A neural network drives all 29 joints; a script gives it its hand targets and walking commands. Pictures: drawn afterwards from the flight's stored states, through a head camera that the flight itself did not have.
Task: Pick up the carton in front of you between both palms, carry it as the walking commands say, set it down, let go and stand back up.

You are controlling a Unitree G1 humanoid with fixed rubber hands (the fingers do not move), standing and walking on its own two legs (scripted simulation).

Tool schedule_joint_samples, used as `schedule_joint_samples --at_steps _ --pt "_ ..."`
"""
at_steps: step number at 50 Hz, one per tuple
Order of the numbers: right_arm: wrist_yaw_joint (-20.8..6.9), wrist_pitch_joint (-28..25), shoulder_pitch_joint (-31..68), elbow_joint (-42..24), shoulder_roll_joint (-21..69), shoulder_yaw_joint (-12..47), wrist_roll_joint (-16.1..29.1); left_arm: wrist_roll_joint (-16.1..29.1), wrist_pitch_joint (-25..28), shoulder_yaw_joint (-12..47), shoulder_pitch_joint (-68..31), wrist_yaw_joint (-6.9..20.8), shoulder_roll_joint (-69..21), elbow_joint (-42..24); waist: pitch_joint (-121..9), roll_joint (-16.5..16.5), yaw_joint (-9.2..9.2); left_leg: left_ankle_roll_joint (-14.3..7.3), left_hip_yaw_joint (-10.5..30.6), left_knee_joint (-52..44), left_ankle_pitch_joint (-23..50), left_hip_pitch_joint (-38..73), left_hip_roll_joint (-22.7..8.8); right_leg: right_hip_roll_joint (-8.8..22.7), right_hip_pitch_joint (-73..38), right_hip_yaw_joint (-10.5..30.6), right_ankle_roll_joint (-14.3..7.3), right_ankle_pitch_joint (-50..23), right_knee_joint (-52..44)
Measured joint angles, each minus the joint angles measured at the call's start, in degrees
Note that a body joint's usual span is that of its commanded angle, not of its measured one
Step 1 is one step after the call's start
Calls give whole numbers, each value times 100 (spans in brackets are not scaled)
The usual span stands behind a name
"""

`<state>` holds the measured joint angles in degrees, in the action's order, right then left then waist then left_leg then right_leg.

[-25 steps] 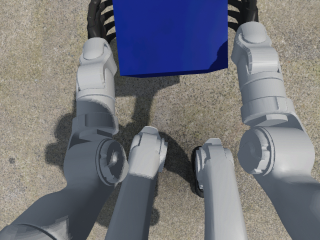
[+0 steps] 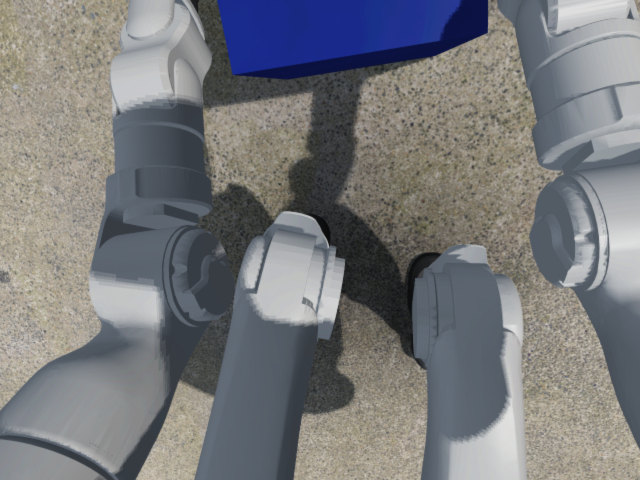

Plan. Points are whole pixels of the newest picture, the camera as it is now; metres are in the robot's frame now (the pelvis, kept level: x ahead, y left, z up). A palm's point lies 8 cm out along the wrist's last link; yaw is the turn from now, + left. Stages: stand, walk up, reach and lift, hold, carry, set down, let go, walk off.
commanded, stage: set down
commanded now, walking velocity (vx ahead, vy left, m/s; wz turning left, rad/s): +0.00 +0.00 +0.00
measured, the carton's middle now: out of the picture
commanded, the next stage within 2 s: none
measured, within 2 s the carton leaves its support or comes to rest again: rests again in 0.14 s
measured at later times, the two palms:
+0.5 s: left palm out of the picture +0.50 +0.24 -0.18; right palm out of the picture +0.59 -0.05 -0.18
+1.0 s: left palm out of the picture +0.51 +0.24 -0.19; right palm out of the picture +0.59 -0.06 -0.20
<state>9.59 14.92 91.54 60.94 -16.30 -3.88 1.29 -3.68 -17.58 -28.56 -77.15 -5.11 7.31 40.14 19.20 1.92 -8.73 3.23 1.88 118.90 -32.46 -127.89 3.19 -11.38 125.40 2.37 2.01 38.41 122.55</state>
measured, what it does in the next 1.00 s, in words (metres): stands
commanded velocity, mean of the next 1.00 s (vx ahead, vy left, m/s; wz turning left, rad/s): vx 0.00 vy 0.00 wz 0.00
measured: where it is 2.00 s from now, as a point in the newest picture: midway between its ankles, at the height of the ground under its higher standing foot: (363, 309)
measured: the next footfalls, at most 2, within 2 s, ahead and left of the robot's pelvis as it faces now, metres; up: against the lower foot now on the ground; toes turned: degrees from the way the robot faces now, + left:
none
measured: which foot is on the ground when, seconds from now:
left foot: down 0.00-1.00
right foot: down 0.00-1.00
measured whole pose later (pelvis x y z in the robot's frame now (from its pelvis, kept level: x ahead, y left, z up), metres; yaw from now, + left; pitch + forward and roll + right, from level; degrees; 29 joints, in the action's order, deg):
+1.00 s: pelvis +0.00 -0.01 -0.03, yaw +1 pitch +36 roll +4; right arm 0.4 10.7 95.1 65.1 -16.3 -12.9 -7.6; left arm -11.7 -11.7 -38.1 -83.5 5.4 10.5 51.4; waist 25.4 1.8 -8.3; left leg 3.9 0.7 124.3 -34.2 -126.4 1.7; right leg -8.8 125.3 0.5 -1.2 39.8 129.3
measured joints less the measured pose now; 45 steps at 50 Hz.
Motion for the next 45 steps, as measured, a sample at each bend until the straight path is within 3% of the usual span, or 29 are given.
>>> schedule_joint_samples --at_steps 16,45 --pt "-88 -186 101 475 -13 -26 -31 -265 231 -296 -67 332 14 473 23 119 -11 61 -34 202 -58 -14 -78 44 106 -78 -144 18 272" --pt "-818 -383 307 450 3 -906 -807 -722 474 -833 -536 1023 250 973 508 16 20 44 -133 502 -161 113 -149 231 21 -149 -288 130 632"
